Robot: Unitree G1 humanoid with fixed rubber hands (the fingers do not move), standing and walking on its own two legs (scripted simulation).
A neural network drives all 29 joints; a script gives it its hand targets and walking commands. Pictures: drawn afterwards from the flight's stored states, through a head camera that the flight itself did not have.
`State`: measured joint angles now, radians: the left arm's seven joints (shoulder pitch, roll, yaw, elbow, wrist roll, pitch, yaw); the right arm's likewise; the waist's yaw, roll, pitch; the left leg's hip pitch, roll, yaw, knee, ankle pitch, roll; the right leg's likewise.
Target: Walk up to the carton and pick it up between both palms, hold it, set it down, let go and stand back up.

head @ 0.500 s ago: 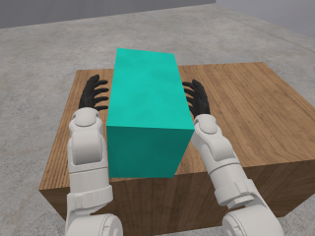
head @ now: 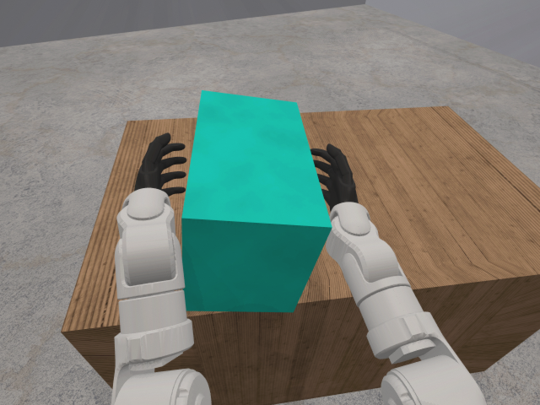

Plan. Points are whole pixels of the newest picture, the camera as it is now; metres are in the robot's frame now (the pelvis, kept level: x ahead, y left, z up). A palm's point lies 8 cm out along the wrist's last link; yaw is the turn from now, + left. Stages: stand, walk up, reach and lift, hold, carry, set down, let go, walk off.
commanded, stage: hold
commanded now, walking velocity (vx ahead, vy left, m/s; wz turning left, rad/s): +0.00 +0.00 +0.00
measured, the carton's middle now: (245, 196) +0.42 +0.00 +0.11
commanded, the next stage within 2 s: none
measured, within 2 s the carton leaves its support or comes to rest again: neither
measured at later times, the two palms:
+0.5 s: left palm (151, 199) +0.36 +0.12 +0.18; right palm (341, 205) +0.35 -0.14 +0.15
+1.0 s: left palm (147, 202) +0.35 +0.13 +0.18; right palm (338, 205) +0.35 -0.13 +0.15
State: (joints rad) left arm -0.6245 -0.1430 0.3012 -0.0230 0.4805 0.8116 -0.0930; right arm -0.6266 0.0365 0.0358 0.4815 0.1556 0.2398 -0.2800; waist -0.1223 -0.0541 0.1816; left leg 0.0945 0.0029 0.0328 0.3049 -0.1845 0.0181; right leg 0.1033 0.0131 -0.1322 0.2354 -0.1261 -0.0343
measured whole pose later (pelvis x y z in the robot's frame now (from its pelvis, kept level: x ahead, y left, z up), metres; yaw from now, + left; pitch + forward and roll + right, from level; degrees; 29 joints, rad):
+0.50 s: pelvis -0.01 +0.00 +0.00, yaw +0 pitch -12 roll -1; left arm -0.63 -0.14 0.30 0.01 0.47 0.79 -0.08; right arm -0.63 0.05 0.01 0.49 0.13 0.23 -0.27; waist -0.12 -0.05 0.18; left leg 0.07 0.00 0.03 0.31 -0.17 0.02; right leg 0.08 0.01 -0.13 0.24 -0.11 -0.04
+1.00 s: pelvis -0.01 +0.00 +0.00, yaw +0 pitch -12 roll -1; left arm -0.58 -0.14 0.28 -0.05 0.47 0.80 -0.08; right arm -0.60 0.04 0.05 0.45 0.16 0.24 -0.29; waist -0.12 -0.05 0.18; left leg 0.08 0.00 0.03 0.31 -0.18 0.02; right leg 0.10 0.01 -0.14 0.23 -0.12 -0.03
